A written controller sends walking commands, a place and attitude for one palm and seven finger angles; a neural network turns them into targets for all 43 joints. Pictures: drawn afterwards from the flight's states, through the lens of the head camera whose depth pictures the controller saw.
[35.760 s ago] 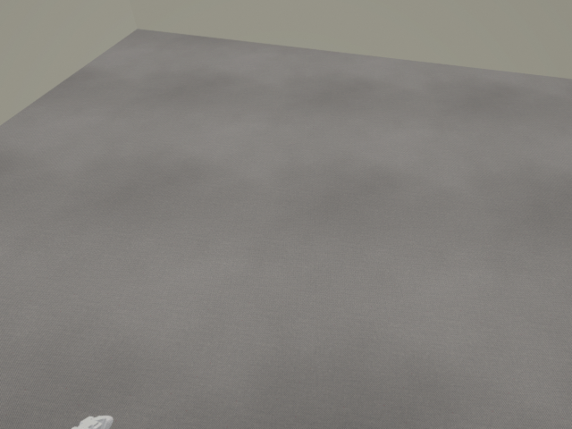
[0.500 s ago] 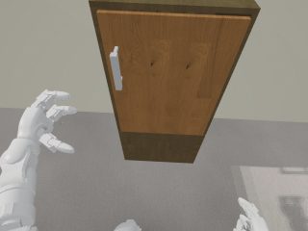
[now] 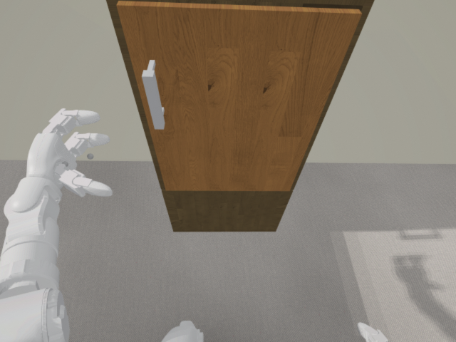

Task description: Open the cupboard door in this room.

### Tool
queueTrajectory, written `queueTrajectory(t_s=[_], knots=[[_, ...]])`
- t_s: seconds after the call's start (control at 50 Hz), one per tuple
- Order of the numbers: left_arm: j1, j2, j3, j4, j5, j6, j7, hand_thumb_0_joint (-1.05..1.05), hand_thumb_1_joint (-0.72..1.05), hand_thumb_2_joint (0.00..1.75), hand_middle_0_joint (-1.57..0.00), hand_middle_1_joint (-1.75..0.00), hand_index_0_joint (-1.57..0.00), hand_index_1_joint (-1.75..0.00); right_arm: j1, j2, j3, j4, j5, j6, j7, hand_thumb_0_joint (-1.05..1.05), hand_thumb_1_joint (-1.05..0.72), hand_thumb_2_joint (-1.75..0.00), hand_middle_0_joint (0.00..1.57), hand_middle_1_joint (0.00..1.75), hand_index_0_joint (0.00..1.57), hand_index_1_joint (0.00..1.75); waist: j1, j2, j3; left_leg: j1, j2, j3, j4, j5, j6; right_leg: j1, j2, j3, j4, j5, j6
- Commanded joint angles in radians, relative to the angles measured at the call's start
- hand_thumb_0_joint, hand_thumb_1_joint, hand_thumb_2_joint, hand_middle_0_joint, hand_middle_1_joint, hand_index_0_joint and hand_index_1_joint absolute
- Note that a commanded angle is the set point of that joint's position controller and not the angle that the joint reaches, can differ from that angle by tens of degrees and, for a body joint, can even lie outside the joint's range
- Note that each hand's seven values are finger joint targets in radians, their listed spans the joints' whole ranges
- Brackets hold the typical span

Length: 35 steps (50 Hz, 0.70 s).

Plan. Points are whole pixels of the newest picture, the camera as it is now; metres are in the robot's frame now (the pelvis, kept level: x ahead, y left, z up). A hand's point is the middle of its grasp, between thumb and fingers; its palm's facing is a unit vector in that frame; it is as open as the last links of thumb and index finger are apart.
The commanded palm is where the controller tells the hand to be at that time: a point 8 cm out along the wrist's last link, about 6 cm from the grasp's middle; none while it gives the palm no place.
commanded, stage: move the hooked fingers beside the handle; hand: left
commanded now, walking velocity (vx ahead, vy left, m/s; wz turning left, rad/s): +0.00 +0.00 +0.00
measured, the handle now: (155, 96) +0.58 +0.17 +0.08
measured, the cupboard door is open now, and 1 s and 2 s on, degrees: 0 0 0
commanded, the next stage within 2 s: slide the fingers in behind the handle in 1.58 s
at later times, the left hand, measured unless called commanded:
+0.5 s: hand (108, 125) +0.48 +0.24 +0.10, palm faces +0.03 -1.00 +0.00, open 14.0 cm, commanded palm +0.46 +0.29 +0.09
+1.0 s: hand (120, 110) +0.53 +0.24 +0.08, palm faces +0.04 -1.00 +0.00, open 14.0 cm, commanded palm +0.50 +0.28 +0.09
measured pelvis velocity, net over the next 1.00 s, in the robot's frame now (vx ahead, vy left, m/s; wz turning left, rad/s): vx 0.02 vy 0.01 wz -0.06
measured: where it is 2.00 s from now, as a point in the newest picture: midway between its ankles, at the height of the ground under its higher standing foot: outside the picture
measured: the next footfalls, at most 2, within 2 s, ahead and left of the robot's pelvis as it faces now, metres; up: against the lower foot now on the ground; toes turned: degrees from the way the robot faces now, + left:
none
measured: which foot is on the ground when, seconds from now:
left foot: down 0.00-1.00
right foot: down 0.00-1.00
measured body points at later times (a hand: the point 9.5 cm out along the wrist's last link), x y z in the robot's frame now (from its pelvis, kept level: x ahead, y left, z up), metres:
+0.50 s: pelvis +0.00 +0.00 -0.01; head +0.09 +0.02 +0.43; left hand +0.47 +0.30 +0.10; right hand +0.02 -0.28 -0.12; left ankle +0.07 +0.09 -0.70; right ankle -0.03 -0.11 -0.70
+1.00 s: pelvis +0.02 +0.01 -0.02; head +0.14 +0.03 +0.41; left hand +0.53 +0.29 +0.08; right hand -0.02 -0.26 -0.12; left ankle +0.07 +0.09 -0.70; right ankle -0.03 -0.11 -0.70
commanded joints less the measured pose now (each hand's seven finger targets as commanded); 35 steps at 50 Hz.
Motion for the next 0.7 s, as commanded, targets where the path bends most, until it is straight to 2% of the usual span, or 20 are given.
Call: queueTrajectory(t_s=[0.0, 0.02, 0.06, 0.08, 0.12, 0.18, 0.2, 0.24, 0.3, 0.32, 0.4, 0.42, 0.44, 0.46, 0.48, 0.5, 0.52, 0.56, 0.6, 0.68], knots=[[-0.442, 0.287, 0.063, -0.141, -0.011, -0.087, 0.015, 0.00, -0.50, 0.30, -0.30, -1.20, -0.30, -1.20, 0.047, -0.165, -0.060, -0.098, 0.000, -0.022, -0.007, 0.00, -0.90, -0.90, 0.20, 0.30, 0.20, 0.30, -0.019, 0.072, -0.311, 0.374, -0.003, -0.078, -0.085, 0.124, 0.001, -0.110, 0.012, 0.033, -0.120, 0.208, -0.001], [-0.463, 0.304, 0.072, -0.135, -0.010, -0.097, 0.018, 0.00, -0.50, 0.30, -0.30, -1.20, -0.30, -1.20, 0.057, -0.168, -0.061, -0.094, 0.000, -0.018, -0.007, 0.00, -0.90, -0.90, 0.20, 0.30, 0.20, 0.30, -0.022, 0.042, -0.325, 0.360, -0.004, -0.077, -0.076, 0.129, 0.006, -0.095, 0.014, 0.035, -0.116, 0.216, -0.002], [-0.493, 0.290, 0.051, -0.123, 0.005, -0.105, 0.020, 0.00, -0.50, 0.30, -0.30, -1.20, -0.30, -1.20, 0.062, -0.165, -0.063, -0.094, 0.000, -0.010, -0.002, 0.00, -0.90, -0.90, 0.20, 0.30, 0.20, 0.30, -0.026, 0.110, -0.351, 0.394, -0.001, -0.077, -0.071, 0.151, 0.001, -0.123, 0.013, 0.034, -0.106, 0.227, -0.003], [-0.501, 0.294, 0.056, -0.110, 0.006, -0.106, 0.022, 0.00, -0.50, 0.30, -0.30, -1.20, -0.30, -1.20, 0.070, -0.167, -0.063, -0.092, -0.003, -0.007, 0.001, 0.00, -0.90, -0.90, 0.20, 0.30, 0.20, 0.30, -0.024, 0.104, -0.357, 0.398, 0.000, -0.084, -0.069, 0.160, -0.001, -0.126, 0.014, 0.030, -0.102, 0.229, -0.004], [-0.513, 0.316, 0.071, -0.043, 0.010, -0.106, 0.023, 0.00, -0.50, 0.30, -0.30, -1.20, -0.30, -1.20, 0.083, -0.172, -0.063, -0.086, -0.004, 0.006, 0.001, 0.00, -0.90, -0.90, 0.20, 0.30, 0.20, 0.30, -0.034, 0.043, -0.330, 0.353, 0.001, -0.083, -0.062, 0.152, 0.006, -0.125, 0.019, 0.028, -0.100, 0.228, -0.003], [-0.585, 0.312, 0.047, -0.006, 0.026, -0.109, 0.025, 0.00, -0.50, 0.30, -0.30, -1.20, -0.30, -1.20, 0.092, -0.173, -0.063, -0.082, -0.004, 0.020, 0.003, 0.00, -0.90, -0.90, 0.20, 0.30, 0.20, 0.30, -0.050, 0.083, -0.326, 0.347, 0.004, -0.080, -0.056, 0.124, 0.005, -0.168, 0.015, 0.033, -0.097, 0.199, 0.002], [-0.604, 0.314, 0.044, 0.028, 0.031, -0.108, 0.027, 0.00, -0.50, 0.30, -0.30, -1.20, -0.30, -1.20, 0.098, -0.174, -0.063, -0.076, -0.005, 0.023, 0.003, 0.00, -0.90, -0.90, 0.20, 0.30, 0.20, 0.30, -0.058, 0.073, -0.307, 0.335, 0.006, -0.084, -0.055, 0.105, 0.005, -0.185, 0.017, 0.031, -0.097, 0.179, 0.002], [-0.635, 0.377, 0.090, 0.043, 0.036, -0.123, 0.034, 0.00, -0.50, 0.30, -0.30, -1.20, -0.30, -1.20, 0.115, -0.183, -0.065, -0.072, -0.009, 0.030, 0.001, 0.00, -0.90, -0.90, 0.20, 0.30, 0.20, 0.30, -0.054, 0.045, -0.356, 0.315, 0.005, -0.082, -0.039, 0.122, 0.009, -0.157, 0.017, 0.041, -0.087, 0.199, 0.004], [-0.683, 0.387, 0.086, 0.052, 0.050, -0.139, 0.032, 0.00, -0.50, 0.30, -0.30, -1.20, -0.30, -1.20, 0.131, -0.179, -0.065, -0.063, -0.012, 0.040, 0.006, 0.00, -0.90, -0.90, 0.20, 0.30, 0.20, 0.30, -0.060, 0.114, -0.396, 0.340, 0.006, -0.079, -0.019, 0.161, 0.005, -0.174, 0.018, 0.042, -0.070, 0.225, 0.003], [-0.690, 0.397, 0.098, 0.048, 0.050, -0.147, 0.035, 0.00, -0.50, 0.30, -0.30, -1.20, -0.30, -1.20, 0.142, -0.179, -0.067, -0.060, -0.017, 0.044, 0.007, 0.00, -0.90, -0.90, 0.20, 0.30, 0.20, 0.30, -0.059, 0.100, -0.416, 0.340, 0.007, -0.081, -0.009, 0.181, 0.007, -0.164, 0.022, 0.040, -0.061, 0.240, 0.000], [-0.681, 0.413, 0.100, 0.114, 0.061, -0.135, 0.027, 0.00, -0.50, 0.30, -0.30, -1.20, -0.30, -1.20, 0.160, -0.185, -0.068, -0.055, -0.014, 0.066, 0.010, 0.00, -0.90, -0.90, 0.20, 0.30, 0.20, 0.30, -0.070, 0.088, -0.397, 0.307, 0.010, -0.075, 0.001, 0.187, 0.010, -0.180, 0.026, 0.041, -0.060, 0.255, 0.006], [-0.728, 0.389, 0.074, 0.096, 0.061, -0.137, 0.026, 0.00, -0.50, 0.30, -0.30, -1.20, -0.30, -1.20, 0.165, -0.180, -0.066, -0.054, -0.016, 0.067, 0.010, 0.00, -0.90, -0.90, 0.20, 0.30, 0.20, 0.30, -0.082, 0.108, -0.401, 0.314, 0.009, -0.078, 0.005, 0.190, 0.010, -0.191, 0.026, 0.040, -0.055, 0.252, 0.004], [-0.739, 0.396, 0.074, 0.113, 0.068, -0.131, 0.029, 0.00, -0.50, 0.30, -0.30, -1.20, -0.30, -1.20, 0.168, -0.183, -0.067, -0.050, -0.016, 0.070, 0.011, 0.00, -0.90, -0.90, 0.20, 0.30, 0.20, 0.30, -0.082, 0.114, -0.400, 0.316, 0.011, -0.081, 0.007, 0.179, 0.009, -0.209, 0.027, 0.041, -0.056, 0.238, 0.006], [-0.760, 0.385, 0.061, 0.126, 0.071, -0.125, 0.033, 0.00, -0.50, 0.30, -0.30, -1.20, -0.30, -1.20, 0.175, -0.184, -0.067, -0.044, -0.017, 0.073, 0.011, 0.00, -0.90, -0.90, 0.20, 0.30, 0.20, 0.30, -0.099, 0.111, -0.385, 0.315, 0.014, -0.084, 0.007, 0.166, 0.010, -0.233, 0.027, 0.037, -0.059, 0.220, 0.007], [-0.758, 0.406, 0.078, 0.166, 0.074, -0.117, 0.037, 0.00, -0.50, 0.30, -0.30, -1.20, -0.30, -1.20, 0.184, -0.189, -0.067, -0.039, -0.018, 0.077, 0.010, 0.00, -0.90, -0.90, 0.20, 0.30, 0.20, 0.30, -0.102, 0.081, -0.360, 0.284, 0.015, -0.085, 0.008, 0.146, 0.011, -0.236, 0.028, 0.038, -0.063, 0.204, 0.008], [-0.782, 0.436, 0.093, 0.169, 0.076, -0.115, 0.041, 0.00, -0.50, 0.30, -0.30, -1.20, -0.30, -1.20, 0.191, -0.195, -0.067, -0.037, -0.018, 0.079, 0.009, 0.00, -0.90, -0.90, 0.20, 0.30, 0.20, 0.30, -0.108, 0.073, -0.365, 0.268, 0.016, -0.084, 0.012, 0.140, 0.013, -0.233, 0.027, 0.042, -0.063, 0.202, 0.010], [-0.806, 0.467, 0.115, 0.151, 0.079, -0.124, 0.047, 0.00, -0.50, 0.30, -0.30, -1.20, -0.30, -1.20, 0.199, -0.196, -0.066, -0.037, -0.022, 0.080, 0.007, 0.00, -0.90, -0.90, 0.20, 0.30, 0.20, 0.30, -0.100, 0.080, -0.393, 0.272, 0.015, -0.086, 0.020, 0.163, 0.013, -0.216, 0.028, 0.043, -0.052, 0.220, 0.006], [-0.821, 0.447, 0.095, 0.145, 0.094, -0.132, 0.052, 0.00, -0.50, 0.30, -0.30, -1.20, -0.30, -1.20, 0.206, -0.189, -0.066, -0.037, -0.025, 0.081, 0.013, 0.00, -0.90, -0.90, 0.20, 0.30, 0.20, 0.30, -0.098, 0.147, -0.437, 0.314, 0.017, -0.088, 0.027, 0.185, 0.006, -0.243, 0.028, 0.040, -0.043, 0.222, 0.005], [-0.852, 0.457, 0.091, 0.159, 0.104, -0.132, 0.060, 0.00, -0.50, 0.30, -0.30, -1.20, -0.30, -1.20, 0.219, -0.193, -0.066, -0.030, -0.027, 0.088, 0.015, 0.00, -0.90, -0.90, 0.20, 0.30, 0.20, 0.30, -0.114, 0.143, -0.431, 0.317, 0.022, -0.094, 0.032, 0.190, 0.006, -0.265, 0.030, 0.038, -0.041, 0.217, 0.006], [-0.858, 0.483, 0.109, 0.217, 0.116, -0.116, 0.068, 0.00, -0.50, 0.30, -0.30, -1.20, -0.30, -1.20, 0.244, -0.197, -0.065, -0.027, -0.032, 0.097, 0.019, 0.00, -0.90, -0.90, 0.20, 0.30, 0.20, 0.30, -0.120, 0.126, -0.438, 0.289, 0.023, -0.089, 0.048, 0.210, 0.009, -0.259, 0.034, 0.039, -0.038, 0.242, 0.009]])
